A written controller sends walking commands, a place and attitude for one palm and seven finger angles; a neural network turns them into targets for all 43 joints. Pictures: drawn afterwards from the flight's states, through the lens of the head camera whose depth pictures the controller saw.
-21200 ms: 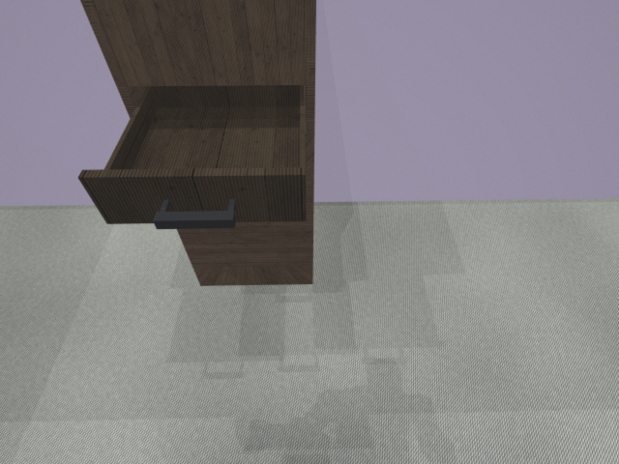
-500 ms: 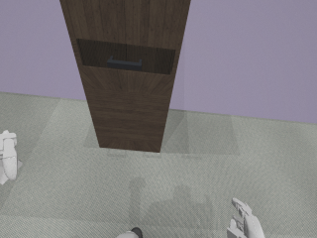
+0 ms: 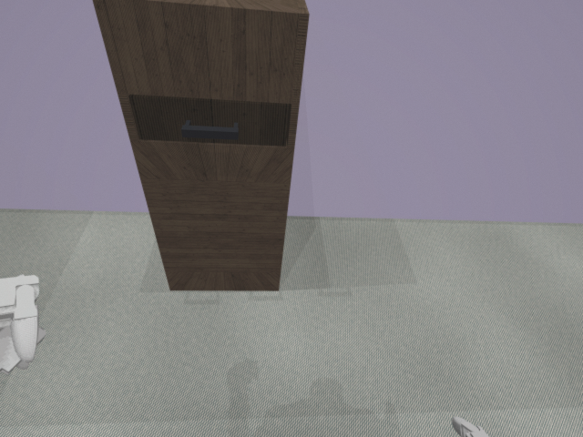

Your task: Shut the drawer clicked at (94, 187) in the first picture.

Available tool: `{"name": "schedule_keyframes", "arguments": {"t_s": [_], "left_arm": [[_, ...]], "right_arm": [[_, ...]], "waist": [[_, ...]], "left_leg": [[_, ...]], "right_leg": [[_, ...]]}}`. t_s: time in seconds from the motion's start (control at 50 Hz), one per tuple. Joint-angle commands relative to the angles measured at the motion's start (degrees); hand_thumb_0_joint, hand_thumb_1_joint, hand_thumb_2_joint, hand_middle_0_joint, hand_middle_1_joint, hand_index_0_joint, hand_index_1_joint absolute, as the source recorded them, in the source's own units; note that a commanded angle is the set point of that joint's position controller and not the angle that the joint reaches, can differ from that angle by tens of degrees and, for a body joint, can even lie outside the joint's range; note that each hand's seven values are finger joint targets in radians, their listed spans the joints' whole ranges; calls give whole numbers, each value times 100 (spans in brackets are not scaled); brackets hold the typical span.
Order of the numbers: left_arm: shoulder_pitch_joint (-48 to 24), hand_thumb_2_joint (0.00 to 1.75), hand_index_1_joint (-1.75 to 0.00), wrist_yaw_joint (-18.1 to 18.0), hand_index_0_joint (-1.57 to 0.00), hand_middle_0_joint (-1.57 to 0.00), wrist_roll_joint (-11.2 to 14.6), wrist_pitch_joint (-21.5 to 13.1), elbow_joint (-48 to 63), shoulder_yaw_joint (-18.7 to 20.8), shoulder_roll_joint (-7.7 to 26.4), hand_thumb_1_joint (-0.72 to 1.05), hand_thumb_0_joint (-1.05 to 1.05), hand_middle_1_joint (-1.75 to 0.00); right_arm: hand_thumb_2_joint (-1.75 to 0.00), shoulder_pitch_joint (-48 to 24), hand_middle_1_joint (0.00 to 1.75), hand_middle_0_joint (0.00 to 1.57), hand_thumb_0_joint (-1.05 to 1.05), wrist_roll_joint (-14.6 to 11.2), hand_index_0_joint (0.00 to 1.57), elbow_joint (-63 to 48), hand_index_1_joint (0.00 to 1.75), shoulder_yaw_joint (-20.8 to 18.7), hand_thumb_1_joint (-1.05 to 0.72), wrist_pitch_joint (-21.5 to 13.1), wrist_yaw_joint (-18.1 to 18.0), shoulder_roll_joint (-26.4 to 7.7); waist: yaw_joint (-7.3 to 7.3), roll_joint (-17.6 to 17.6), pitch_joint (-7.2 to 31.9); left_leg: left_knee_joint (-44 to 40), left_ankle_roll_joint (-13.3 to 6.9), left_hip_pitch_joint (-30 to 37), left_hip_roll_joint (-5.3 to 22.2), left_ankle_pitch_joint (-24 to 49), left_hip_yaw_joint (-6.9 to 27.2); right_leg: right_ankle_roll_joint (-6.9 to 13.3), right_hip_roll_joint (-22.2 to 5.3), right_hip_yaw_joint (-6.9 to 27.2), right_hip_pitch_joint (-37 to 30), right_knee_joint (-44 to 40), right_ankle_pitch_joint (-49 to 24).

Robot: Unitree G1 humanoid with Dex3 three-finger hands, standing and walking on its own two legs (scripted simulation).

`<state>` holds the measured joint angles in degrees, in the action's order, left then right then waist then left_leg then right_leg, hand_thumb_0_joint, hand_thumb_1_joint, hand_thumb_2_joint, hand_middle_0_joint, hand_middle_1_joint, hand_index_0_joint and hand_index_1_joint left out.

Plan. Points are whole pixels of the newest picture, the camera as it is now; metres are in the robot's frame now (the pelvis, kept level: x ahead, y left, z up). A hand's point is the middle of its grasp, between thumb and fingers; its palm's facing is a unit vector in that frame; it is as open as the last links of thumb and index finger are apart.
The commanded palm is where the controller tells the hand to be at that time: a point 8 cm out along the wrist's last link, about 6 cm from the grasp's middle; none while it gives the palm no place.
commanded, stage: stop stepping back and stand still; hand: left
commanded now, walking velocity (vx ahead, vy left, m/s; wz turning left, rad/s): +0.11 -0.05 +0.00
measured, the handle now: (211, 128) +0.81 +0.26 +0.00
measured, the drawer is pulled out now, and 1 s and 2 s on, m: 0.00 0.00 0.00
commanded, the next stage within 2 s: let the arm hang, fingers relaxed in 0.36 s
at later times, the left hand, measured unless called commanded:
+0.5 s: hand (22, 357) +0.15 +0.28 +0.13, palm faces +0.41 -0.82 -0.41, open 3.2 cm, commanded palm none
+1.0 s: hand out of the picture -0.10 +0.21 -0.16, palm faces +0.13 -0.96 -0.23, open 4.9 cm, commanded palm none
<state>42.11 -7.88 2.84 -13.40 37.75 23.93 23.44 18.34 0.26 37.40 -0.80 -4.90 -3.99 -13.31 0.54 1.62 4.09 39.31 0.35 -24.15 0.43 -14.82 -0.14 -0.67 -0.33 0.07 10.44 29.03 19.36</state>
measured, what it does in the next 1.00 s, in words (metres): steps on the spot: left foot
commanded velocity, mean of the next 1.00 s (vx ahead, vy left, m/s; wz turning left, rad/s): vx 0.05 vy -0.01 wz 0.00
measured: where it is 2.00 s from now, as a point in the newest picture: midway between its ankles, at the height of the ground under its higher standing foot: outside the picture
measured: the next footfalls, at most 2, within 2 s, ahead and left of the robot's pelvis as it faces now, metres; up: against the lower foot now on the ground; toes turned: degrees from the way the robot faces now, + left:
left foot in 0.02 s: +0.03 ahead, +0.12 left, +0.00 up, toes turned +5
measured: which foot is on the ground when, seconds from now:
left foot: up 0.00-0.00, down 0.02-1.00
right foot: down 0.00-1.00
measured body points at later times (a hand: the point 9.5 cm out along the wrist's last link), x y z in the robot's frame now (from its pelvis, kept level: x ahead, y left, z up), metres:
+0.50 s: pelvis -0.04 +0.03 -0.01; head -0.04 +0.03 +0.44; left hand +0.13 +0.32 +0.15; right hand +0.11 -0.22 -0.10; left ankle +0.01 +0.12 -0.73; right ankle -0.05 -0.10 -0.72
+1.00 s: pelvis -0.05 +0.02 +0.01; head -0.03 +0.02 +0.46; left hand -0.10 +0.26 -0.15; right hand -0.06 -0.20 -0.15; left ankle -0.01 +0.12 -0.73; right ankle -0.01 -0.09 -0.73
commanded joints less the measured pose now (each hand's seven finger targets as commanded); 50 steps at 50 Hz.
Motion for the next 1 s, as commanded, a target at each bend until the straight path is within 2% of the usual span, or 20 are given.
{"name": "schedule_keyframes", "arguments": {"t_s": [0.0, 0.08, 0.16, 0.2, 0.22, 0.24, 0.28, 0.38, 0.42, 0.44, 0.46, 0.5, 0.54, 0.62, 0.66, 0.68, 0.76, 0.82, 0.88, 0.98], "left_arm": [[-1754, 90, -160, -217, -140, -140, -165, -255, 309, 47, 620, 90, 0, -160], [-1589, 90, -160, -156, -140, -140, -172, -381, 1304, 290, 880, 90, 0, -160], [-259, 90, -160, -156, -140, -140, -120, -188, 1095, 324, 693, 90, 0, -160], [-41, 90, -160, -141, -140, -140, -93, -87, 749, 422, 734, 90, 0, -160], [-320, 90, -160, -148, -140, -140, -46, -72, 760, 585, 927, 90, 0, -160], [-797, 90, -160, -185, -140, -140, 1, -74, 843, 619, 968, 90, 0, -160], [-951, 90, -160, -199, -140, -140, 1, -95, 339, 498, 763, 90, 0, -160], [-1183, 90, -160, -229, -140, -140, -84, -118, 363, 43, 505, 90, 0, -160], [-1315, 90, -160, -216, -140, -140, -108, -217, 796, 129, 613, 90, 0, -160], [-1491, 90, -160, 632, -140, -140, -663, 809, -4013, -1928, -714, 90, 0, -160], [-1620, 90, -156, 675, -136, -136, -516, 1333, -4032, -1690, -751, 90, 0, -156], [-1896, 90, -147, 685, -128, -128, -470, 1393, -4462, -1838, -926, 90, 0, -147], [-2148, 90, -138, 711, -120, -120, -461, 1387, -5217, -1928, -831, 90, 0, -138], [-1962, 90, -121, 744, -104, -104, -433, 1468, -7055, -1988, -485, 90, 0, -121], [-2140, 90, -112, 731, -96, -96, -467, 1425, -7615, -2023, -23, 90, 0, -112], [-2558, 90, -108, 724, -92, -92, -444, 1415, -7749, -2052, 135, 90, 0, -108], [-2972, 90, -91, 665, -76, -76, -391, 1347, -8463, -2110, -535, 90, 0, -91], [-2549, 90, -78, 668, -64, -64, -343, 1402, -9014, -2174, -671, 90, 0, -78], [-2266, 90, -65, 680, -52, -52, -344, 1354, -9489, -2210, -708, 90, 0, -65], [-2147, 90, -43, 634, -32, -32, -333, 1305, -9968, -2272, -809, 90, 0, -43]], "right_arm": [[-90, -1027, 30, 20, 0, -81, 20, -868, 30, -234, -90, -681, -240, -770], [-90, -1075, 30, 20, 0, 45, 20, -880, 30, -126, -90, -785, -126, -482], [-90, -1154, 30, 20, 0, 58, 20, -1058, 30, -104, -90, -635, 57, -445], [-90, -1151, 30, 20, 0, 84, 20, -1123, 30, -119, -90, -364, 35, -350], [-90, -1110, 30, 20, 0, 83, 20, -1075, 30, -164, -90, -231, 26, -353], [-90, -1075, 30, 20, 0, 41, 20, -999, 30, -190, -90, -212, 20, -383], [-90, -924, 30, 20, 0, 33, 20, -863, 30, -155, -90, -257, 9, -385], [-90, -1191, 30, 20, 0, -23, 20, -938, 30, -95, -90, -417, -177, -425], [-90, -1146, 30, 20, 0, -3, 20, -1032, 30, -148, -90, -496, -182, -603], [-90, -586, 30, 20, 0, 113, 20, 268, 30, -489, -90, -457, 429, -1548], [-90, -304, 30, 20, 0, 55, 20, 197, 30, -380, -90, -30, 453, -979], [-90, -314, 30, 20, 0, 243, 20, 35, 30, -260, -90, 56, 353, -934], [-90, -425, 30, 20, 0, 290, 20, 70, 30, -246, -90, 153, 328, -978], [-90, -917, 30, 20, 0, 159, 20, 402, 30, -159, -90, 404, 309, -720], [-90, -749, 30, 20, 0, 75, 20, 539, 30, -118, -90, 562, 371, -346], [-90, -478, 30, 20, 0, 93, 20, 717, 30, -135, -90, 639, 389, -305], [-90, 276, 30, 20, 0, 135, 20, 1501, 30, -129, -90, 607, 335, -33], [-90, 29, 30, 20, 0, 150, 20, 1721, 30, -123, -90, 527, 271, -240], [-90, 7, 30, 20, 0, 94, 20, 1916, 30, -141, -90, 465, 223, -298], [-90, 331, 30, 20, 0, 50, 20, 2313, 30, -111, -90, 477, 203, -79]], "waist": [[-118, -778, -653], [-129, -1752, -109], [-17, -1375, -18], [-41, -254, -177], [-83, 788, -251], [-98, 1048, -422], [-282, 383, -382], [-167, 120, -568], [-110, -868, -409], [-524, -1139, -624], [-431, -1140, -173], [-303, -253, 304], [-162, 88, 377], [251, -642, -212], [46, 196, -881], [-194, 369, -796], [-427, -211, -611], [-94, -1129, -699], [79, -677, -645], [-40, -247, -706]], "left_leg": [[-1938, -411, 1057, 824, -3, 1054], [-3328, -557, 833, 1355, -2047, 2374], [-2875, -353, -154, 869, -2134, 1018], [-859, -86, -776, 154, -1565, 193], [762, -5, -942, -90, -941, -106], [1749, 23, -1185, -25, -749, -16], [1729, -20, -798, 214, -673, 144], [-1171, -218, 1226, 192, -147, -380], [-1803, -565, 1609, 933, 120, 811], [-953, -816, 1015, 1308, 2653, 1429], [-1399, -1129, 1009, 1493, 3546, 1834], [-1429, -1402, 1165, 1769, 3812, 2283], [-1398, -1385, 1325, 1623, 3340, 1806], [-1588, -610, -572, 738, -244, 802], [-567, -162, -347, -135, -1463, 226], [3, -82, 368, -212, -1074, -6], [-752, -228, 1500, 131, 35, 276], [-2310, -441, 493, 733, -1106, 1334], [-2558, -492, 353, 739, -855, 1286], [-2281, -377, 903, 516, -297, 830]], "right_leg": [[37, -142, -32, 1049, -25, 30], [43, 118, 117, 788, 1651, 783], [237, 288, -486, -689, -6, 740], [614, -387, 622, -740, -1236, 1164], [1105, -1510, 2225, -142, -2037, 1846], [1358, -1952, 2582, 214, -2193, 1933], [1218, -1731, 1813, 689, -1828, 1660], [659, -948, 492, 1149, -1022, 876], [203, -276, 65, 1167, 140, 52], [-75, -372, -442, 2002, 1811, -954], [-68, -65, -141, 1883, 2488, 1192], [-75, -56, 247, 1973, 3317, 1722], [-64, -106, 232, 1761, 2940, 1595], [35, -94, 162, -399, 413, -70], [571, -1180, 1878, 1002, -1573, 2089], [825, -1481, 2149, 1703, -2074, 2773], [698, -772, 1006, 1784, -1154, 981], [353, -179, 299, 664, -555, 229], [338, -226, 211, -2, -541, -474], [383, -373, 330, 245, -916, -428]]}}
